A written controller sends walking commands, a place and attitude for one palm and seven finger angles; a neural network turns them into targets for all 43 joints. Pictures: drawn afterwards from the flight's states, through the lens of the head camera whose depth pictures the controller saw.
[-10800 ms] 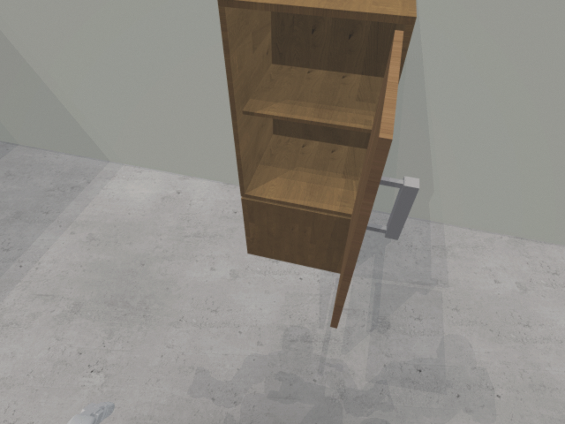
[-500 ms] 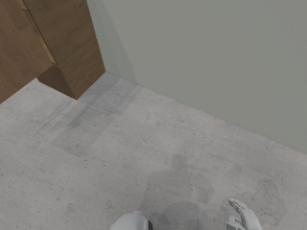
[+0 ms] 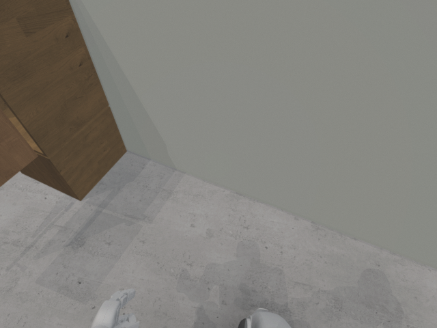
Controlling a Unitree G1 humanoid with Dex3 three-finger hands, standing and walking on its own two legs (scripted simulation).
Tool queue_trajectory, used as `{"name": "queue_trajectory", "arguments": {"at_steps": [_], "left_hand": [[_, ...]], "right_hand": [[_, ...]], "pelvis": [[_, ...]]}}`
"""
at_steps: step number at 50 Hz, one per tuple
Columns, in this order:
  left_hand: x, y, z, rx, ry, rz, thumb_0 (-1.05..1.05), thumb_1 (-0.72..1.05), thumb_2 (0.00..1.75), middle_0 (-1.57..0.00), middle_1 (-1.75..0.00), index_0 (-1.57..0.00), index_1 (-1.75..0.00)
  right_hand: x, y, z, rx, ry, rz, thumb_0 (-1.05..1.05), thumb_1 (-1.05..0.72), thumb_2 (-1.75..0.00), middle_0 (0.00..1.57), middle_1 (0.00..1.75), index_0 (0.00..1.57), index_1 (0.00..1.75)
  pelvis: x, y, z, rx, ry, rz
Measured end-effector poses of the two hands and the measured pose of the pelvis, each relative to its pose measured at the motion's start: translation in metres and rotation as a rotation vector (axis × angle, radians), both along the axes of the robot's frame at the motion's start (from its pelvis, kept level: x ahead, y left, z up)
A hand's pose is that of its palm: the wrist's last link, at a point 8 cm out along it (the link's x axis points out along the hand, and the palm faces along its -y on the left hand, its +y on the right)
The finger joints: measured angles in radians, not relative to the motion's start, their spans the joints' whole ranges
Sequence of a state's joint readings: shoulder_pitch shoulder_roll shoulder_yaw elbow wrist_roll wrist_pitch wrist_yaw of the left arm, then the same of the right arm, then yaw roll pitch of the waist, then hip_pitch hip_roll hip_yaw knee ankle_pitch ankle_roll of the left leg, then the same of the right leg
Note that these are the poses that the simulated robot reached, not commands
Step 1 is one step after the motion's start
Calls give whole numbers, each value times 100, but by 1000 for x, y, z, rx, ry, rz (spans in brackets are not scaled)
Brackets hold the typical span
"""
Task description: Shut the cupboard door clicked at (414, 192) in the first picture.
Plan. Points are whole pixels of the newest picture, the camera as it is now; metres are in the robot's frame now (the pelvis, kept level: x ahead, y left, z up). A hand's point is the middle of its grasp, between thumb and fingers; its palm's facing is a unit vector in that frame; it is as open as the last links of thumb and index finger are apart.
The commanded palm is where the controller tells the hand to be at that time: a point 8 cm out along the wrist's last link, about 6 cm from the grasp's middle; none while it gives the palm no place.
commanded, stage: walk to a spot facing it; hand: left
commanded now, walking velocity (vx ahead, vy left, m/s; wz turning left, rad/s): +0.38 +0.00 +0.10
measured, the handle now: out of the picture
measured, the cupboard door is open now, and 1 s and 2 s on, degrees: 89 89 89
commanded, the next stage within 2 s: turn to face it in 0.36 s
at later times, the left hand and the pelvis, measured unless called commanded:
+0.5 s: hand out of the picture +0.10 +0.14 -0.16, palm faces +0.29 -0.94 -0.19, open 7.4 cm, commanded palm none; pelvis +0.21 +0.00 +0.01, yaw +10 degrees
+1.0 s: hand (111, 234) +0.35 +0.26 -0.14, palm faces +0.43 -0.87 -0.26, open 7.4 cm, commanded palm none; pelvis +0.31 +0.01 +0.01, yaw +24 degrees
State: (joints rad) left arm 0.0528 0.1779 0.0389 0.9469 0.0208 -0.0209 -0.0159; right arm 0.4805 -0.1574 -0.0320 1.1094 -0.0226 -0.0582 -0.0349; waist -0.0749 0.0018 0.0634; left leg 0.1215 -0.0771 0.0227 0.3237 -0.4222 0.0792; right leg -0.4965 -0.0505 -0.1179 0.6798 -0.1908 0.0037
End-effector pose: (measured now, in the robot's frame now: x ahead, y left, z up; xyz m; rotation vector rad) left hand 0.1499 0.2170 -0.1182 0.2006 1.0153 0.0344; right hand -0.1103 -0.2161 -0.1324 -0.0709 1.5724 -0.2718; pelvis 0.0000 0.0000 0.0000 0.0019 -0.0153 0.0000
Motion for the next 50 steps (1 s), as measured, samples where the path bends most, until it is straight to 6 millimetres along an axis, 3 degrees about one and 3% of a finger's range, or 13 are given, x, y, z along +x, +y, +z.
{"name": "queue_trajectory", "arguments": {"at_steps": [3, 6, 13, 19, 22, 26, 30, 34, 41, 45, 50], "left_hand": [[31, -12, -3, 15, -32, 5, 1, 91, 90, -20, -30, -20, -29], [31, -16, -2, 19, -8, 60, 1, 91, 90, -20, -30, -20, -29], [-20, -13, 1, 56, 230, 207, 0, 93, 90, -20, -30, -20, -29], [-55, -23, 1, 16, 394, 319, 1, 92, 90, -20, -30, -20, -29], [-63, -29, -2, -17, 447, 385, 1, 92, 90, -20, -30, -20, -29], [-66, -32, -10, -62, 514, 465, 1, 91, 90, -20, -30, -20, -29], [-54, -20, -26, -103, 566, 515, 1, 91, 90, -20, -30, -20, -29], [-3, 15, -30, -73, 455, 537, 1, 91, 90, -20, -30, -20, -29], [105, 68, -12, -7, 151, 537, 1, 91, 90, -20, -30, -20, -29], [142, 80, 1, 29, 72, 532, 1, 91, 90, -20, -30, -20, -29], [172, 78, 14, 75, 30, 528, 1, 91, 90, -20, -30, -20, -29]], "right_hand": [[9, -2, -8, 45, 92, -19, 1, -91, -90, 20, 30, 20, 30], [46, -11, -9, 68, 86, 1, 1, -91, -90, 20, 30, 20, 30], [200, -36, -4, 56, -134, 108, 1, -91, -90, 20, 30, 20, 30], [331, -35, 4, 43, -284, 228, 1, -92, -90, 20, 30, 19, 30], [395, -23, 8, 44, -331, 317, 1, -93, -90, 19, 30, 19, 30], [480, 8, 10, 43, -399, 443, 1, -92, -90, 19, 30, 19, 30], [549, 42, 9, 24, -515, 517, 1, -92, -90, 20, 30, 19, 30], [569, 59, 19, 18, -531, 544, 1, -91, -90, 20, 30, 20, 30], [568, 62, 25, 25, -453, 556, 1, -92, -90, 20, 30, 20, 30], [568, 50, 23, 25, -417, 546, 0, -92, -90, 20, 30, 20, 30], [565, 23, 13, 23, -352, 532, 1, -91, -90, 20, 30, 20, 30]], "pelvis": [[34, -14, -9, 4, -12, 6], [60, -23, -4, 4, -32, 28], [116, -34, 14, 13, -23, 57], [163, -26, 17, 4, -7, 107], [186, -17, 15, -3, -4, 142], [218, 0, 7, -7, 1, 185], [248, 25, -8, -24, -4, 230], [263, 34, -3, -21, -31, 260], [282, 34, 9, -26, -36, 333], [294, 28, 10, -21, -20, 369], [308, 13, 9, -14, 2, 416]]}}
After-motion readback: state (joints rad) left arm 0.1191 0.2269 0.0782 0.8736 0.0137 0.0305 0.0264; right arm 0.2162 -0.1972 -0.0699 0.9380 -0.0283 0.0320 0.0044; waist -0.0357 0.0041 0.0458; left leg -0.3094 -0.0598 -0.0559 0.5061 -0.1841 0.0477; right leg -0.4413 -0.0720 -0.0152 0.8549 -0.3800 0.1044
